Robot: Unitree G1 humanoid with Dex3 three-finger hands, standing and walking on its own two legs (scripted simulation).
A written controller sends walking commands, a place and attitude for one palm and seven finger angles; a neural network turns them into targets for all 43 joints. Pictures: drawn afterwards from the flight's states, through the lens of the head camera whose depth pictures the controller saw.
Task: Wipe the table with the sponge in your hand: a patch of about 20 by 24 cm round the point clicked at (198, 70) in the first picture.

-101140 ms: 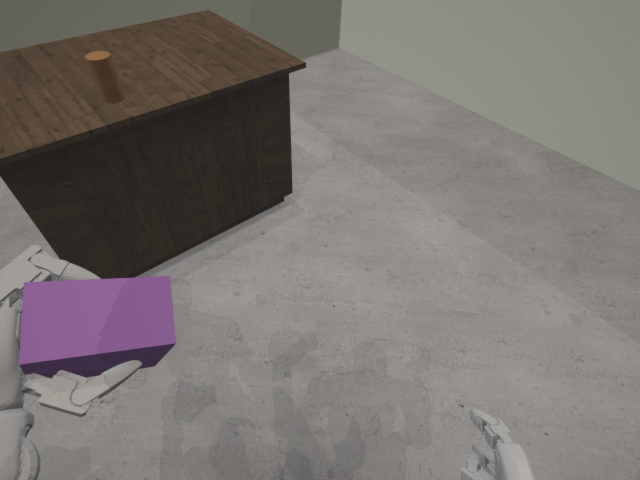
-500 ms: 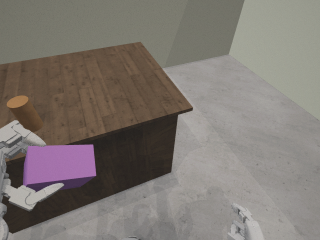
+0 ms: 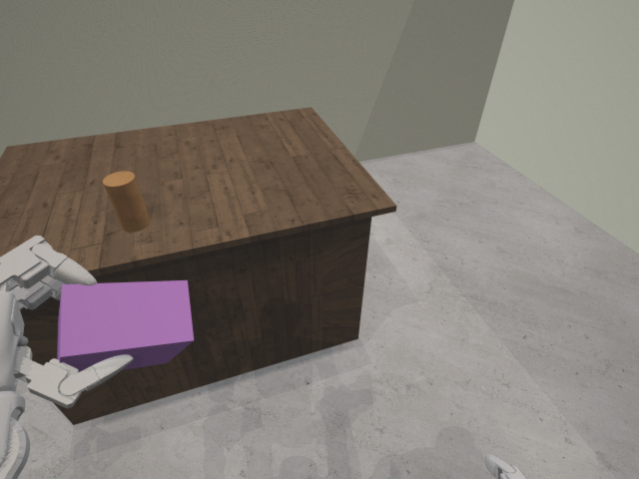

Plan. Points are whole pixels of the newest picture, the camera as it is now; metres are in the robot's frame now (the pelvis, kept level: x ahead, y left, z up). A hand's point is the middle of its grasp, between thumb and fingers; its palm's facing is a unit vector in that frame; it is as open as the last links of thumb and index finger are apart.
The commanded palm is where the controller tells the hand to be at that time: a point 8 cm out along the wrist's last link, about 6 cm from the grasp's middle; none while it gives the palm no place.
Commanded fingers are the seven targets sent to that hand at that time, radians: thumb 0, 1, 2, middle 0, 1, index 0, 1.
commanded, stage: stop stepping back and stand still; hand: left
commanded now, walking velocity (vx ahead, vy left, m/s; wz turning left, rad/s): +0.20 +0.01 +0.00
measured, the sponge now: (140, 328) +0.23 +0.20 +0.15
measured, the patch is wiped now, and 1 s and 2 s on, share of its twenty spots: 1.00 1.00 1.00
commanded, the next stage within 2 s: stand and wait in 0.76 s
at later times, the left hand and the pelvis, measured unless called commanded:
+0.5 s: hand (38, 381) +0.15 +0.25 +0.18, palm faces +0.39 -0.84 -0.37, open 10.1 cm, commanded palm +0.10 +0.27 +0.19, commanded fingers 0.00 0.10 1.30 -1.20 -1.60 -1.20 -1.60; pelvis -0.07 +0.00 +0.01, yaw -2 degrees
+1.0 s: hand (83, 376) +0.17 +0.23 +0.16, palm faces +0.36 -0.87 -0.35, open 10.1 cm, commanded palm +0.12 +0.27 +0.19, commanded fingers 0.00 0.10 1.30 -1.20 -1.60 -1.20 -1.60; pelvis -0.05 -0.01 +0.00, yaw -1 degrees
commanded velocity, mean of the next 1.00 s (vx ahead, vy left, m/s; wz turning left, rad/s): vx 0.10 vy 0.00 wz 0.00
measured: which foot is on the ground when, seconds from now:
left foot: down 0.00-1.00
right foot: up 0.00-0.02, down 0.04-0.26, up 0.28-0.56, down 0.58-1.00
